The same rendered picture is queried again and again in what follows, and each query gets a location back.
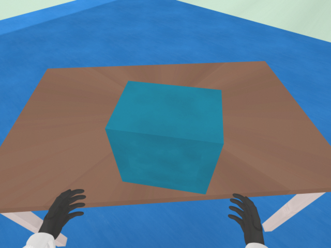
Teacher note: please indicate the table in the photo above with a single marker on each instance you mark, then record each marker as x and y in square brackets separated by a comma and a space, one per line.
[59, 142]

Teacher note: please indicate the left robot hand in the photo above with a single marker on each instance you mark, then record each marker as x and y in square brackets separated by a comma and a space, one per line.
[58, 214]

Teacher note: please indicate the robot left forearm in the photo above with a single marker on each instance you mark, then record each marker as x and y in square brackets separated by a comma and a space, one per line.
[40, 240]

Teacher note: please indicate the right robot hand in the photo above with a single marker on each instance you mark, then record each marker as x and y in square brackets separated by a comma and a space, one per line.
[250, 222]

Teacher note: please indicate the carton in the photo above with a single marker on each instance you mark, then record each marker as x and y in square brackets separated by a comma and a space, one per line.
[167, 136]

